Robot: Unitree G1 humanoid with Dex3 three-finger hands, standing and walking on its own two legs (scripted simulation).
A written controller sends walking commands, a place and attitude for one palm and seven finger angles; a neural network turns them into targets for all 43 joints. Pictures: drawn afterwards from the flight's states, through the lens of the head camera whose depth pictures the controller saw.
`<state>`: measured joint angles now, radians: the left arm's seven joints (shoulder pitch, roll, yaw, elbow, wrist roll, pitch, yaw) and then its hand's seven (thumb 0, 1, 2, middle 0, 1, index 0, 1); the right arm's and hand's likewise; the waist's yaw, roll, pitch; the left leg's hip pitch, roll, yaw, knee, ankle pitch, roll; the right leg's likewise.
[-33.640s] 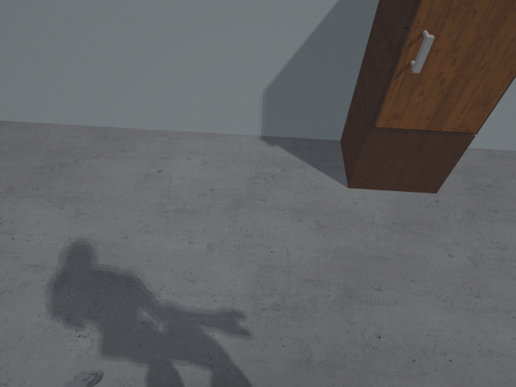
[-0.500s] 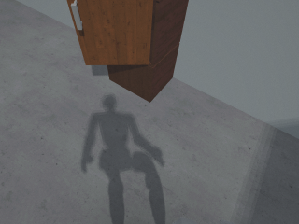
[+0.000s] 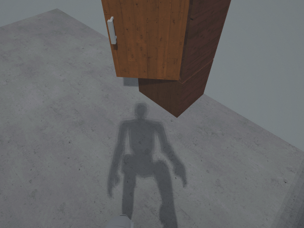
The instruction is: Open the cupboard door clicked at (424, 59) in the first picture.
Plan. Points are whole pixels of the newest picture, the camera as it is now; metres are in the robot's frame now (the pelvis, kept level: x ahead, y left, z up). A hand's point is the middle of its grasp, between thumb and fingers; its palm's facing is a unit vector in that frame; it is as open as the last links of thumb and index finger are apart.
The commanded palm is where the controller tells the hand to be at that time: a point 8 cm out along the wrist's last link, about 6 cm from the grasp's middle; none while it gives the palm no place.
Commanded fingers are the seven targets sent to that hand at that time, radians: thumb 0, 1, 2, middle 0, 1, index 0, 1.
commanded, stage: take the last steps up to it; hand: left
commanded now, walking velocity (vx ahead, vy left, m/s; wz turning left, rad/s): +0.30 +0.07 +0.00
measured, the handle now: (112, 30) +1.02 +0.31 -0.01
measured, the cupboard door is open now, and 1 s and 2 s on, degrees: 39 39 39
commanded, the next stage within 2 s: come to a stop and stand still in 1.04 s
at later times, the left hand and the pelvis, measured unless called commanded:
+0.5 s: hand (96, 177) +0.28 +0.23 -0.16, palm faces -0.04 -0.98 -0.21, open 7.4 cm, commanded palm none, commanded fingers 0.00 0.90 0.90 -0.20 -0.30 -0.20 -0.30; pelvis +0.16 +0.05 -0.01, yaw -3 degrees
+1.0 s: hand (94, 183) +0.28 +0.24 -0.20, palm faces +0.06 -0.99 -0.14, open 7.4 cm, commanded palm none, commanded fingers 0.00 0.90 0.90 -0.20 -0.30 -0.20 -0.30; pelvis +0.34 +0.08 -0.02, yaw -3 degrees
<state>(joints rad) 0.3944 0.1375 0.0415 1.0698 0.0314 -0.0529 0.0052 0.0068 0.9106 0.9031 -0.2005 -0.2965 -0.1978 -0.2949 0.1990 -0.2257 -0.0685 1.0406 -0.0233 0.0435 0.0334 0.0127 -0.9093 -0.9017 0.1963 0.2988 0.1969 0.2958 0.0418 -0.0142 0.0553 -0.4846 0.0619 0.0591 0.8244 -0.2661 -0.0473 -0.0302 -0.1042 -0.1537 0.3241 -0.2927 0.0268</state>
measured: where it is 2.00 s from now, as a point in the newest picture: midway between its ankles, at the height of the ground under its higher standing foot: (147, 196)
